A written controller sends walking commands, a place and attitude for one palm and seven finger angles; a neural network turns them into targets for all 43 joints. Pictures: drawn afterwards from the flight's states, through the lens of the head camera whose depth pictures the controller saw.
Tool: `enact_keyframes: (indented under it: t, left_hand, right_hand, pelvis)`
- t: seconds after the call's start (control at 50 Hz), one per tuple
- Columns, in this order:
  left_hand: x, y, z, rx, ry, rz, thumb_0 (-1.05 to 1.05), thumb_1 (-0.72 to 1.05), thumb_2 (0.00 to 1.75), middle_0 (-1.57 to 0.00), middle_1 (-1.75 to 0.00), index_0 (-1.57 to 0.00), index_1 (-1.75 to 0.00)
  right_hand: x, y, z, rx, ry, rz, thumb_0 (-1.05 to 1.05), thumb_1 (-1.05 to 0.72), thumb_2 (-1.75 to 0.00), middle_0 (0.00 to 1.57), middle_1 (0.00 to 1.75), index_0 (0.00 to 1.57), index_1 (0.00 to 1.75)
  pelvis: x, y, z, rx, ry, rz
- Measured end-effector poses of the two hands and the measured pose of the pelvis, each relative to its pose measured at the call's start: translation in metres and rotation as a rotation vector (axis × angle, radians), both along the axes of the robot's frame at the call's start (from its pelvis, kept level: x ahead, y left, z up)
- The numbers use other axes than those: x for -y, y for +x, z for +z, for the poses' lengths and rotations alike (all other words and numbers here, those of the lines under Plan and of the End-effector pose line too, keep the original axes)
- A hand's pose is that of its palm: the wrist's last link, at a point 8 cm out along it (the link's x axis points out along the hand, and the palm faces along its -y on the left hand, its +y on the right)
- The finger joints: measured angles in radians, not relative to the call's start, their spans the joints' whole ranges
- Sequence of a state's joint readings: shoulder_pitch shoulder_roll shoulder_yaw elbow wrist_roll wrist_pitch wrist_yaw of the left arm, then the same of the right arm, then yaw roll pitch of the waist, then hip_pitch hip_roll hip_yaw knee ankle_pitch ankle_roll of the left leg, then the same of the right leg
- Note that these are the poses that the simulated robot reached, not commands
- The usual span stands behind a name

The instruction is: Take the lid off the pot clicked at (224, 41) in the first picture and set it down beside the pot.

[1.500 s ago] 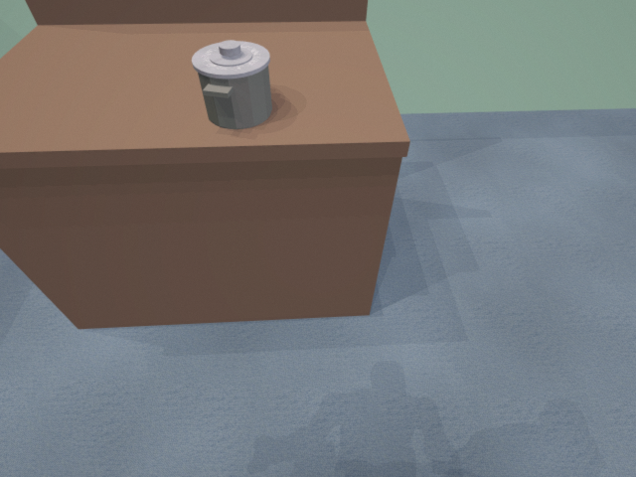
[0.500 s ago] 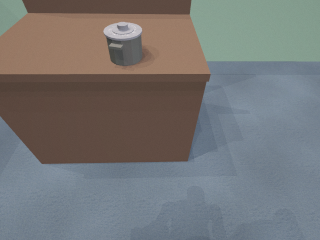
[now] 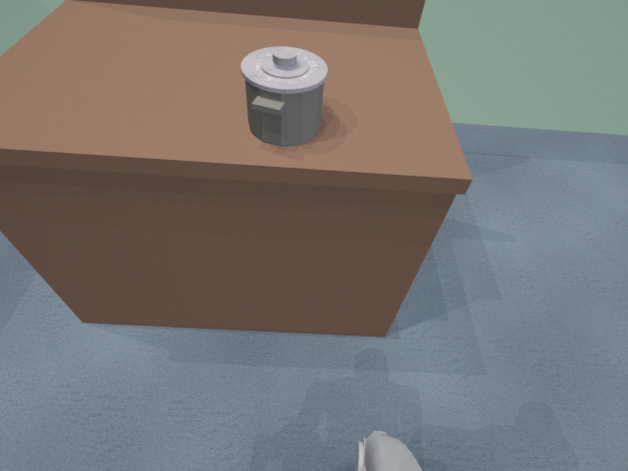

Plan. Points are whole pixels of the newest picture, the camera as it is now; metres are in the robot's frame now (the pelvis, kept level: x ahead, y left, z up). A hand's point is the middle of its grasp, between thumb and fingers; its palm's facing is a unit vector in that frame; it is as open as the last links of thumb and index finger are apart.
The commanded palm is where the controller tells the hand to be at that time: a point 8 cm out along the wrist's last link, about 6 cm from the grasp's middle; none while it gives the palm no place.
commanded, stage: take the last steps up to it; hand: left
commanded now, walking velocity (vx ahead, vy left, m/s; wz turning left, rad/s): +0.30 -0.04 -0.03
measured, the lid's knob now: (284, 57) +0.76 +0.10 +0.14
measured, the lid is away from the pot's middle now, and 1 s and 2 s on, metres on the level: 0.00 0.00 0.00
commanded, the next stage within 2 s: come to a stop and stand still in 0.42 s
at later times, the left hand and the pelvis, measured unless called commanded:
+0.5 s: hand (219, 407) +0.24 +0.15 -0.17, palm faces +0.06 -0.97 -0.22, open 7.2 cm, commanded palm none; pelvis +0.21 -0.04 -0.01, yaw +0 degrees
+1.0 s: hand (219, 377) +0.29 +0.16 -0.18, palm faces +0.03 -0.96 -0.29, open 7.3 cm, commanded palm none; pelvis +0.24 -0.05 -0.02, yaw -3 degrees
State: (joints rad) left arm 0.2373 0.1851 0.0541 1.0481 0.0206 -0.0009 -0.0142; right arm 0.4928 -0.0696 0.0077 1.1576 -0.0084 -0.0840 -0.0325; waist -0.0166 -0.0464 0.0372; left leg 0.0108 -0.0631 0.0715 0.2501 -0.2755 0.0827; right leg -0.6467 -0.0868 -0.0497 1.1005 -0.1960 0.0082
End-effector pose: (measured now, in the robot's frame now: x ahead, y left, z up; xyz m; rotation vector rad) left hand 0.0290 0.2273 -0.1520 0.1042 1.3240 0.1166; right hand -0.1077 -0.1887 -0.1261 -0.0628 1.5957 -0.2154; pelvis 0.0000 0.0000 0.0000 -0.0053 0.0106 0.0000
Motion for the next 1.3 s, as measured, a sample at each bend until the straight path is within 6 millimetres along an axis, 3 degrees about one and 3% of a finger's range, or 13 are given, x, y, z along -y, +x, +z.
enact_keyframes:
  t: [0.16, 0.24, 0.28, 0.4, 0.52, 0.62, 0.7, 0.78, 0.84, 1.0, 1.06, 1.14, 1.3]
  left_hand:
    - [0.028, 0.137, -0.002, 0.123, -0.013, -0.082, 0.01, 0.91, 0.89, -0.20, -0.30, -0.20, -0.30]
    - [0.044, 0.203, -0.007, 0.219, 0.002, -0.092, 0.01, 0.91, 0.89, -0.20, -0.30, -0.20, -0.30]
    - [0.047, 0.220, -0.007, 0.256, 0.014, -0.062, 0.01, 0.91, 0.89, -0.20, -0.30, -0.20, -0.30]
    - [0.040, 0.212, 0.002, 0.154, 0.063, 0.017, 0.00, 0.93, 0.89, -0.21, -0.30, -0.20, -0.30]
    - [0.026, 0.198, 0.010, 0.013, 0.081, 0.034, 0.00, 0.94, 0.89, -0.20, -0.30, -0.20, -0.30]
    - [0.020, 0.195, 0.003, -0.060, 0.055, 0.082, 0.00, 0.92, 0.89, -0.20, -0.30, -0.20, -0.30]
    - [0.018, 0.201, -0.009, -0.106, 0.038, 0.105, 0.01, 0.92, 0.89, -0.20, -0.30, -0.20, -0.30]
    - [0.019, 0.214, -0.008, -0.130, 0.033, 0.081, 0.01, 0.92, 0.89, -0.20, -0.30, -0.20, -0.30]
    - [0.016, 0.226, -0.003, -0.121, 0.054, 0.057, 0.01, 0.91, 0.89, -0.20, -0.30, -0.20, -0.30]
    - [0.019, 0.250, 0.008, 0.000, 0.154, 0.007, 0.01, 0.91, 0.89, -0.20, -0.30, -0.20, -0.30]
    - [0.033, 0.248, 0.010, 0.039, 0.180, -0.015, 0.00, 0.91, 0.89, -0.20, -0.30, -0.20, -0.30]
    - [0.055, 0.241, 0.024, 0.049, 0.153, -0.019, 0.01, 0.91, 0.89, -0.20, -0.30, -0.20, -0.30]
    - [0.070, 0.232, 0.028, 0.053, 0.112, -0.008, 0.01, 0.91, 0.89, -0.21, -0.30, -0.21, -0.30]
  right_hand:
    - [-0.002, 0.046, -0.014, -0.053, 0.032, -0.051, 0.00, -0.91, -0.90, 0.21, 0.30, 0.20, 0.30]
    - [0.015, 0.085, -0.031, -0.086, 0.043, -0.050, 0.00, -0.91, -0.90, 0.21, 0.30, 0.20, 0.30]
    - [0.030, 0.115, -0.039, -0.077, 0.041, -0.031, 0.00, -0.91, -0.90, 0.21, 0.30, 0.20, 0.30]
    - [0.071, 0.253, -0.036, 0.154, -0.021, 0.048, 0.01, -0.91, -0.90, 0.20, 0.29, 0.20, 0.29]
    - [0.077, 0.380, -0.017, 0.374, -0.041, 0.114, 0.00, -0.91, -0.90, 0.20, 0.29, 0.20, 0.29]
    - [0.057, 0.450, -0.012, 0.446, -0.036, 0.180, 0.00, -0.91, -0.90, 0.20, 0.29, 0.20, 0.29]
    - [0.035, 0.481, -0.011, 0.459, -0.030, 0.204, 0.00, -0.91, -0.90, 0.20, 0.29, 0.20, 0.29]
    - [0.025, 0.490, -0.010, 0.452, -0.023, 0.188, 0.00, -0.91, -0.90, 0.20, 0.29, 0.20, 0.29]
    - [0.030, 0.479, -0.014, 0.427, -0.022, 0.165, 0.00, -0.91, -0.90, 0.21, 0.29, 0.20, 0.30]
    - [0.091, 0.424, -0.034, 0.357, -0.045, 0.092, 0.00, -0.91, -0.90, 0.21, 0.30, 0.21, 0.30]
    - [0.117, 0.401, -0.044, 0.327, -0.042, 0.062, 0.00, -0.91, -0.90, 0.21, 0.30, 0.20, 0.30]
    - [0.136, 0.373, -0.036, 0.273, -0.039, 0.051, 0.00, -0.91, -0.90, 0.20, 0.29, 0.20, 0.29]
    - [0.145, 0.341, -0.020, 0.203, -0.059, 0.060, 0.01, -0.91, -0.90, 0.20, 0.29, 0.20, 0.29]
  pelvis:
    - [0.011, 0.069, -0.013, -0.004, 0.011, -0.007]
    - [0.025, 0.116, -0.029, 0.003, 0.013, 0.008]
    - [0.031, 0.133, -0.032, 0.012, 0.002, 0.009]
    - [0.039, 0.176, -0.016, 0.026, -0.014, 0.014]
    - [0.037, 0.215, -0.005, 0.009, -0.001, 0.002]
    - [0.023, 0.249, -0.007, 0.020, -0.012, -0.007]
    - [0.013, 0.272, -0.011, 0.033, 0.001, -0.008]
    - [0.012, 0.274, -0.009, 0.022, 0.019, -0.029]
    - [0.017, 0.265, -0.008, 0.011, 0.014, -0.035]
    - [0.049, 0.237, -0.017, 0.008, 0.027, -0.051]
    - [0.064, 0.231, -0.022, 0.028, 0.035, -0.043]
    - [0.073, 0.232, -0.009, 0.029, 0.044, -0.048]
    - [0.075, 0.227, 0.002, 0.024, 0.059, -0.038]
